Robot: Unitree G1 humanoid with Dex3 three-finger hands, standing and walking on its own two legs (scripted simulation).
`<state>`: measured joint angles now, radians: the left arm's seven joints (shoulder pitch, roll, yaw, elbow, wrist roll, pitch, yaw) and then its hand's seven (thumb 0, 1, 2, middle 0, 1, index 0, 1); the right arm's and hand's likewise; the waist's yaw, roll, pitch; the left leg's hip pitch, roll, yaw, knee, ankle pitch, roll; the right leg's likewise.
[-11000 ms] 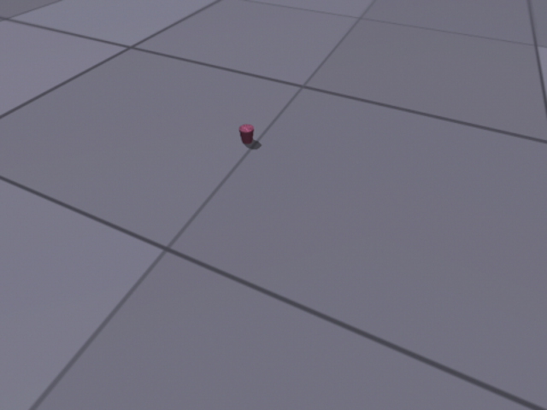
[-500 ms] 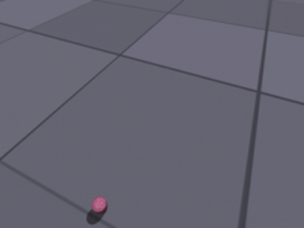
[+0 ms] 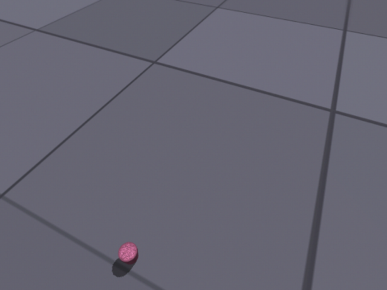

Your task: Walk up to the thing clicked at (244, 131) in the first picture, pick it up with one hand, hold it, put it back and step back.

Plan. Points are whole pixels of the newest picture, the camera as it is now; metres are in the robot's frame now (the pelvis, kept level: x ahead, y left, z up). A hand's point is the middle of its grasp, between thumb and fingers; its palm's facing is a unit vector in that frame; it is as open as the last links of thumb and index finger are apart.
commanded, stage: rise first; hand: left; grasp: from above
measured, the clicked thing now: (129, 254) +0.42 +0.32 -0.73
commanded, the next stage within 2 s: none
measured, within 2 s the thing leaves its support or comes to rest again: neither
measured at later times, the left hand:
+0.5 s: hand out of the picture +0.12 +0.27 -0.21, palm faces -0.10 -0.90 -0.42, open 13.7 cm
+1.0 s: hand out of the picture +0.14 +0.30 -0.28, palm faces -0.27 -0.79 -0.55, open 14.1 cm
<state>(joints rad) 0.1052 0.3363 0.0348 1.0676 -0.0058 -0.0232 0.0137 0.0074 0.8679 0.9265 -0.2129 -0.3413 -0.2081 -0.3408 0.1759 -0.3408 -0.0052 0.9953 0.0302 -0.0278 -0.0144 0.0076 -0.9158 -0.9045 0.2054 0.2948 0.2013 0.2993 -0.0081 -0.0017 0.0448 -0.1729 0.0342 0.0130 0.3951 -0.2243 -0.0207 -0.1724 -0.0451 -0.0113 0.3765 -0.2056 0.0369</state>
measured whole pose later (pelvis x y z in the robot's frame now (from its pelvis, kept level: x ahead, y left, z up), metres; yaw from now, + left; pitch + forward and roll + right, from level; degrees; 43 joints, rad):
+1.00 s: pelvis -0.03 +0.00 -0.14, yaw +0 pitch +24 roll -3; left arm 0.15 0.42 0.19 0.53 0.37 0.12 -0.04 0.00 -0.51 0.98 -0.06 -1.07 -0.06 -1.07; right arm 0.15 -0.25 -0.04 0.56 -0.01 -0.19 0.00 0.01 -0.87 -0.89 0.21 0.30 0.20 0.30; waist -0.03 0.00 -0.16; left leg -1.20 0.05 -0.06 1.39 -0.62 -0.02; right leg -1.17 -0.04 -0.02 1.34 -0.59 0.04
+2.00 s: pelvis -0.10 +0.02 -0.43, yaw -6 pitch +31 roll -10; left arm -0.77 0.94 0.28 1.25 1.27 -0.49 0.20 0.00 -0.50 1.01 -0.07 -0.99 -0.07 -0.99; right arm 0.09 -0.29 0.00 0.74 -0.13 0.04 0.13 0.00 -0.89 -0.90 0.21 0.29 0.20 0.30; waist -0.13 -0.03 -0.05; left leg -2.24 0.00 -0.16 2.37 -0.69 -0.01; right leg -2.15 -0.01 -0.03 2.25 -0.66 0.05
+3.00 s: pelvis -0.09 +0.02 -0.46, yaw -8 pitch +32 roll -12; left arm -0.94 1.01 0.22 1.45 1.37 -0.47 0.33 0.00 -0.52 0.98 -0.08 -1.07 -0.09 -1.05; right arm 0.07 -0.28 0.08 0.74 -0.20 0.05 0.16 0.00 -0.91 -0.90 0.21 0.29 0.20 0.30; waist -0.20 -0.06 0.01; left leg -2.34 -0.01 -0.19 2.49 -0.72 0.00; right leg -2.24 0.01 -0.04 2.35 -0.68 0.07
